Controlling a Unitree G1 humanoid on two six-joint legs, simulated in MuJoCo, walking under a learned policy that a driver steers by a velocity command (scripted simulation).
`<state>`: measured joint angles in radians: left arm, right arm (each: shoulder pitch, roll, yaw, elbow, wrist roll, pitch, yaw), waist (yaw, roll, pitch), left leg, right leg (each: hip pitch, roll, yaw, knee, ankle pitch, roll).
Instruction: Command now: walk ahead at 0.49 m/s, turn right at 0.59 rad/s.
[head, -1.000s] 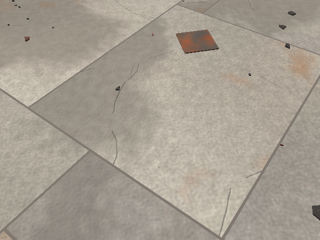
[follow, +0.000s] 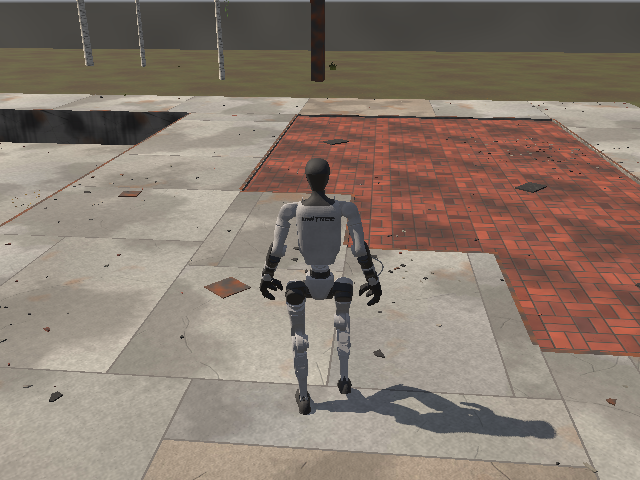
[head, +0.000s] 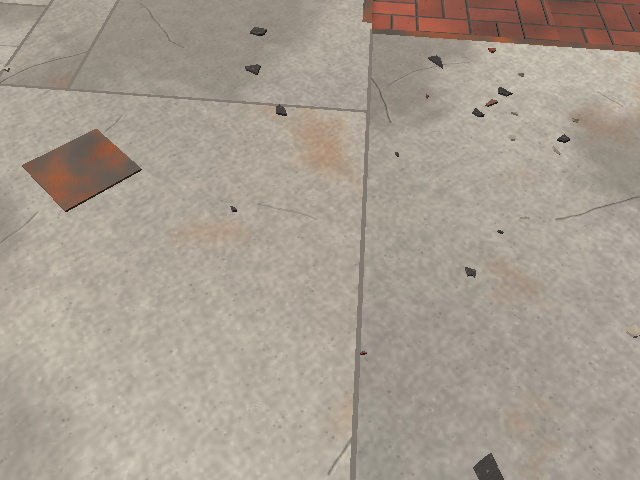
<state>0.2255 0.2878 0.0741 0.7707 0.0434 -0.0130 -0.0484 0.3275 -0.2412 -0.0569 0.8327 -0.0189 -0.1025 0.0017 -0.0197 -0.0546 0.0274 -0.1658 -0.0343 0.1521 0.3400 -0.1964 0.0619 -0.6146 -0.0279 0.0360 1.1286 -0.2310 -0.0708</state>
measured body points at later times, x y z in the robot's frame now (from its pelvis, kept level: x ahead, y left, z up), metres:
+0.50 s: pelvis +0.27 -0.07 +0.00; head +0.30 -0.08 +0.45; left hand +0.37 +0.18 -0.13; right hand +0.29 -0.33 -0.14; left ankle +0.29 +0.08 -0.66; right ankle +0.26 -0.12 -0.74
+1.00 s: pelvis +0.56 -0.04 -0.01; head +0.59 -0.03 +0.44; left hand +0.63 +0.22 -0.14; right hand +0.64 -0.31 -0.14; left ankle +0.59 +0.00 -0.74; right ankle +0.50 -0.19 -0.65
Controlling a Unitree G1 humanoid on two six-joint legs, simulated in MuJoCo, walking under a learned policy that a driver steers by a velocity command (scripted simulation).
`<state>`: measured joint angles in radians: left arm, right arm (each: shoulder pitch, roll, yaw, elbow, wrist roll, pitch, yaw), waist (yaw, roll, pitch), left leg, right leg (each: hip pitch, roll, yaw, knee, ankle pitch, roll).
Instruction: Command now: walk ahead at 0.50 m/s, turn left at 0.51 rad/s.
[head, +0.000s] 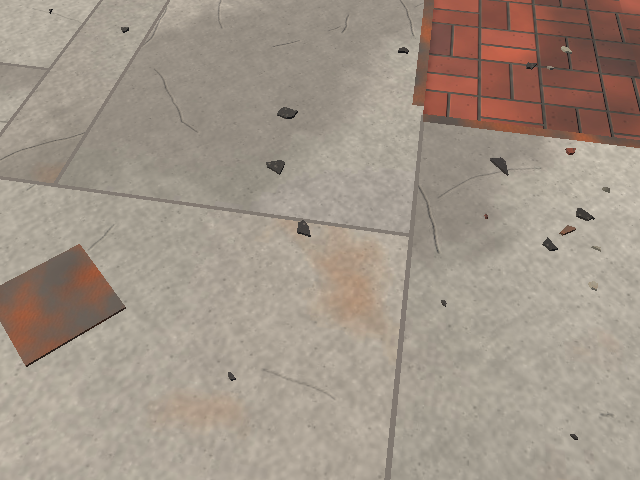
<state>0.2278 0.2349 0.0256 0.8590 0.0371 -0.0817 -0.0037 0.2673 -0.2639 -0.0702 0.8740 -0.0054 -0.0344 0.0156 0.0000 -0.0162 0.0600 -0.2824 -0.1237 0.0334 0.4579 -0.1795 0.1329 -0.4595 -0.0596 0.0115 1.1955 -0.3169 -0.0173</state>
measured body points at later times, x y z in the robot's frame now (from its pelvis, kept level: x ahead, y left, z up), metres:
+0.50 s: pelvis +0.28 -0.04 +0.00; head +0.31 -0.04 +0.45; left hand +0.36 +0.26 -0.10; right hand +0.41 -0.30 -0.13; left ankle +0.15 +0.04 -0.65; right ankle +0.36 -0.12 -0.73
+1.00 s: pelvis +0.48 +0.09 -0.01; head +0.52 +0.13 +0.44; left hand +0.37 +0.33 -0.15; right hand +0.76 -0.02 -0.11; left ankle +0.52 +0.17 -0.73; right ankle +0.45 -0.09 -0.63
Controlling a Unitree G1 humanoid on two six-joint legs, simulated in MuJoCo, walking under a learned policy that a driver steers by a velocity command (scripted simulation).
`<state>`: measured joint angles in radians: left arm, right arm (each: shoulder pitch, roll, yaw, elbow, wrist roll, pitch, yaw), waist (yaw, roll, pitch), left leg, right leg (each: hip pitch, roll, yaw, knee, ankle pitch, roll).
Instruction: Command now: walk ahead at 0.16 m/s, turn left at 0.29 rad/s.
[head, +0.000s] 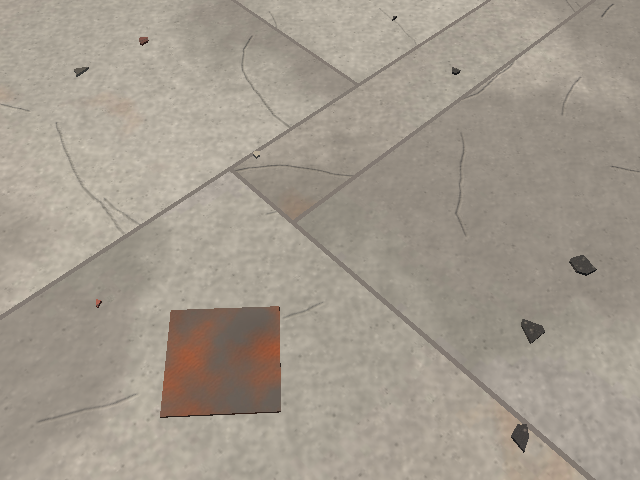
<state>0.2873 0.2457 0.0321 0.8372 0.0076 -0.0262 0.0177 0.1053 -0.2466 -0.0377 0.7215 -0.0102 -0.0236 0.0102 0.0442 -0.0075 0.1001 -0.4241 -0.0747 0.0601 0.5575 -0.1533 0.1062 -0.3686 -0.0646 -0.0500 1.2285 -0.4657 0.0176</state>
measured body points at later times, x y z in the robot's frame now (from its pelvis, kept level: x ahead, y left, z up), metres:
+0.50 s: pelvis +0.06 -0.02 +0.02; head +0.07 -0.03 +0.47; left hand +0.11 +0.22 -0.12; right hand +0.14 -0.26 -0.13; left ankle +0.09 +0.05 -0.72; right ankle +0.06 -0.14 -0.72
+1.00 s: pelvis +0.08 -0.04 +0.02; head +0.08 -0.04 +0.47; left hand +0.07 +0.19 -0.14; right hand +0.08 -0.27 -0.14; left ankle +0.08 +0.05 -0.72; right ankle +0.06 -0.14 -0.72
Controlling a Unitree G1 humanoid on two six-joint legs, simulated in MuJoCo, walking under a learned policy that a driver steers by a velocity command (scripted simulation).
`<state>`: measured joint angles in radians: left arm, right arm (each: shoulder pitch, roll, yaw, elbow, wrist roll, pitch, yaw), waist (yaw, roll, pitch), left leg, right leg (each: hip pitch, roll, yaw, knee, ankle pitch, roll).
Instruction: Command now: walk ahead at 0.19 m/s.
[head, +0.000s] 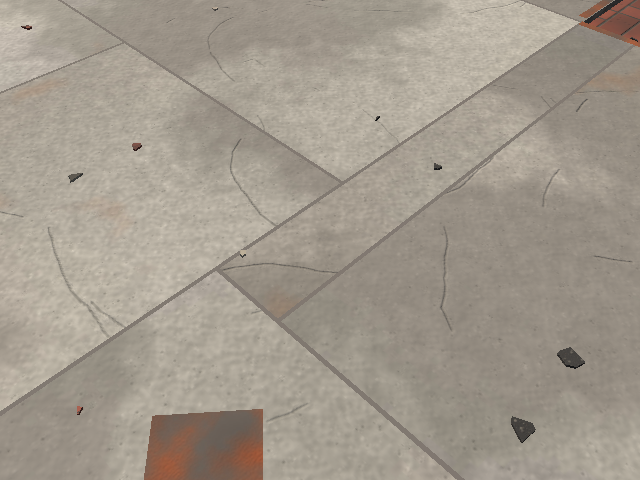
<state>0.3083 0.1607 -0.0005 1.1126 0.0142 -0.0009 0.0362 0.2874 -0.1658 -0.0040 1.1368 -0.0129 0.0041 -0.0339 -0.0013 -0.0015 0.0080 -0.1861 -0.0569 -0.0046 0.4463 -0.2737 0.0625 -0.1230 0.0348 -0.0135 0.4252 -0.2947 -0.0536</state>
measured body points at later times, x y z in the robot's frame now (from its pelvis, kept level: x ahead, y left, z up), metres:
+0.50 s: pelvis +0.14 +0.06 +0.00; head +0.17 +0.07 +0.45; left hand +0.23 +0.29 -0.15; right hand +0.08 -0.16 -0.14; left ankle +0.08 +0.12 -0.74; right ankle +0.21 -0.06 -0.69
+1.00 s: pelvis +0.23 +0.05 +0.00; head +0.23 +0.06 +0.45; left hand +0.24 +0.28 -0.17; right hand +0.22 -0.16 -0.16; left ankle +0.21 +0.17 -0.74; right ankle +0.28 -0.02 -0.74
